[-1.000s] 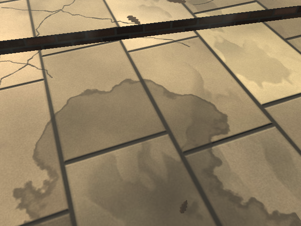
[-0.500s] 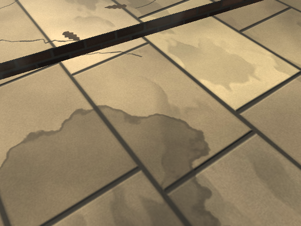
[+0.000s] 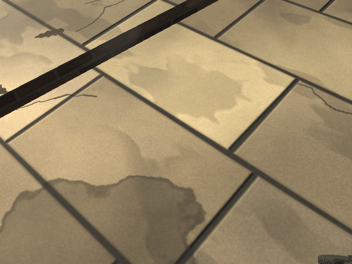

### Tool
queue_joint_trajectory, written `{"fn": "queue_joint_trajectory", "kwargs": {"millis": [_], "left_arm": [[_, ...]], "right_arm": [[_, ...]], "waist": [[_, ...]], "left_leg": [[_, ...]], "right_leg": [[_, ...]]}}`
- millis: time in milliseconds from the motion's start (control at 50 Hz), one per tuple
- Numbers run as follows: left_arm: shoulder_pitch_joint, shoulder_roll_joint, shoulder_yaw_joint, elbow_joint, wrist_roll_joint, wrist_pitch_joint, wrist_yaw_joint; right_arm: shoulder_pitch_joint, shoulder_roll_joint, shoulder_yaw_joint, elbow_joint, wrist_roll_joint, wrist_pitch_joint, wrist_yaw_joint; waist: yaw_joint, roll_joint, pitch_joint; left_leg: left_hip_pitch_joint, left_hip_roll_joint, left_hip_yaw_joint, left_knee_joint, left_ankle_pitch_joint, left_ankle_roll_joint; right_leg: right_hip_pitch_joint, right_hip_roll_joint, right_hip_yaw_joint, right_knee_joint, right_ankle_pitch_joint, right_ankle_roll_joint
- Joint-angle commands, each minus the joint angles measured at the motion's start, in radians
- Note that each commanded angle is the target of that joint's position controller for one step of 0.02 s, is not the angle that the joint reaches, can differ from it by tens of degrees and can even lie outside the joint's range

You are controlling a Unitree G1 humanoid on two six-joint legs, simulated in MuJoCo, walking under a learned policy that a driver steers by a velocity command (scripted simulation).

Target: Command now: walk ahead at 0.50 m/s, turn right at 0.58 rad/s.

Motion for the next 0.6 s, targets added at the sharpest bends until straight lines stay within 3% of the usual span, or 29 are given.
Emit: {"fn": "queue_joint_trajectory", "kwargs": {"millis": [20,120,160,180,200,220,240,260,280,300,320,360,440,500,540,600], "left_arm": [[-0.010,0.171,0.045,-0.055,-0.002,-0.017,0.008],[0.032,0.163,0.049,-0.028,-0.008,-0.010,0.015],[0.015,0.165,0.050,-0.035,-0.003,-0.002,0.018],[-0.003,0.142,0.041,-0.048,-0.001,-0.002,0.015],[-0.016,0.092,0.020,-0.062,0.015,-0.007,0.009],[0.140,0.036,0.004,-0.060,-0.010,-0.017,0.006],[0.172,0.095,0.007,-0.033,-0.018,-0.023,0.008],[0.073,0.156,0.020,-0.044,-0.014,-0.026,0.006],[-0.016,0.154,0.018,-0.064,0.000,-0.030,0.006],[-0.078,0.148,0.018,-0.088,0.019,-0.039,0.006],[-0.091,0.138,0.020,-0.097,0.026,-0.044,0.005],[-0.095,0.101,0.013,-0.107,0.031,-0.049,0.004],[-0.233,0.048,-0.013,-0.148,0.032,-0.055,-0.003],[-0.318,0.061,-0.015,-0.160,0.016,-0.059,-0.015],[-0.366,0.077,-0.013,-0.175,0.009,-0.065,-0.021],[-0.343,0.119,0.003,-0.173,0.005,-0.075,-0.022]], "right_arm": [[-0.104,-0.038,0.000,-0.086,0.011,-0.013,0.007],[-0.147,-0.085,-0.007,-0.127,0.018,-0.036,0.024],[-0.068,-0.102,-0.015,-0.109,0.021,-0.049,0.025],[0.039,-0.129,-0.029,-0.082,0.012,-0.054,0.020],[0.204,-0.175,-0.042,-0.055,-0.005,-0.056,0.017],[0.347,-0.243,-0.064,-0.009,-0.018,-0.042,0.020],[0.355,-0.172,-0.049,0.006,0.011,-0.037,0.032],[0.294,-0.106,-0.030,-0.008,0.025,-0.033,0.033],[0.224,-0.090,-0.020,-0.025,0.018,-0.023,0.033],[0.184,-0.079,-0.013,-0.028,0.013,-0.016,0.033],[0.174,-0.066,-0.004,-0.031,0.006,-0.016,0.033],[0.192,-0.062,0.000,-0.021,0.012,-0.013,0.032],[0.243,-0.139,-0.023,-0.004,0.031,0.000,0.008],[0.298,-0.148,-0.025,0.011,0.037,0.014,0.003],[0.341,-0.140,-0.022,0.023,0.042,0.022,0.001],[0.350,-0.146,-0.024,0.021,0.041,0.033,-0.006]], "waist": [[0.002,-0.120,-0.023],[0.009,-0.129,-0.014],[-0.035,-0.151,-0.037],[-0.087,-0.142,-0.098],[-0.159,-0.074,-0.228],[-0.120,0.227,-0.367],[-0.121,0.258,-0.330],[-0.134,0.144,-0.183],[-0.116,0.057,-0.099],[-0.099,0.021,-0.036],[-0.077,0.030,-0.030],[-0.059,0.065,-0.044],[-0.083,0.053,-0.034],[-0.112,0.065,-0.028],[-0.123,0.065,-0.021],[-0.081,0.075,-0.030]], "left_leg": [[0.117,-0.062,0.036,-0.158,0.142,0.001],[0.151,-0.074,-0.001,-0.261,0.052,0.029],[0.272,-0.087,0.023,-0.295,-0.015,0.055],[0.440,-0.076,0.026,-0.316,-0.013,0.085],[0.687,0.058,-0.085,-0.281,-0.037,0.148],[1.038,0.259,-0.511,-0.343,-0.241,0.323],[1.043,0.301,-0.713,-0.436,-0.438,0.345],[0.920,0.259,-0.604,-0.453,-0.480,0.311],[0.789,0.218,-0.488,-0.468,-0.396,0.289],[0.671,0.187,-0.413,-0.494,-0.283,0.289],[0.606,0.155,-0.359,-0.509,-0.166,0.280],[0.565,0.114,-0.297,-0.521,-0.012,0.286],[0.483,0.076,-0.197,-0.544,0.062,0.278],[0.437,0.059,-0.177,-0.536,0.039,0.256],[0.456,0.070,-0.209,-0.506,-0.011,0.245],[0.467,0.077,-0.268,-0.428,-0.082,0.211]], "right_leg": [[-0.064,-0.199,0.169,-0.106,0.136,-0.119],[0.057,-0.249,0.292,0.005,0.111,-0.109],[0.063,-0.238,0.317,0.080,0.182,-0.093],[0.029,-0.187,0.293,0.185,0.250,-0.067],[-0.071,-0.137,0.207,0.424,0.199,-0.034],[-0.414,0.005,0.086,0.751,-0.149,0.052],[-0.558,-0.026,0.108,0.898,-0.381,0.060],[-0.615,-0.066,0.114,0.958,-0.307,0.057],[-0.603,-0.107,0.060,0.945,-0.238,0.056],[-0.588,-0.144,0.026,0.882,-0.180,0.056],[-0.535,-0.172,0.017,0.822,-0.142,0.056],[-0.483,-0.179,-0.013,0.715,-0.141,0.071],[-0.395,-0.152,-0.057,0.402,0.013,0.113],[-0.284,-0.110,-0.062,0.258,0.180,0.131],[-0.249,-0.098,-0.048,0.199,0.194,0.129],[-0.122,-0.100,-0.038,0.113,0.155,0.101]]}}
Velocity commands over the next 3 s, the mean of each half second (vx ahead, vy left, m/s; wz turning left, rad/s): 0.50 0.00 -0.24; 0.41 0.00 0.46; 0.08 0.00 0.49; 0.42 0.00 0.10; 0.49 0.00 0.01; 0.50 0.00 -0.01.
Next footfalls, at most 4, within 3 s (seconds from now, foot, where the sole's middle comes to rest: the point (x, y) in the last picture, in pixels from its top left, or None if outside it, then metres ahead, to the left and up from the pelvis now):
0.20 left None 0.30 0.13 -0.79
0.64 right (236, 257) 0.50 -0.12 -0.79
1.08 left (166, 208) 0.68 0.15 -0.79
1.50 right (224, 218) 0.65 -0.08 -0.79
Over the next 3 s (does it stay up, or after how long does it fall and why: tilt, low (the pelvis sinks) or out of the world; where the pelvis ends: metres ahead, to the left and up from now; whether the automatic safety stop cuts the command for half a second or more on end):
stays up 1.16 0.39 -0.02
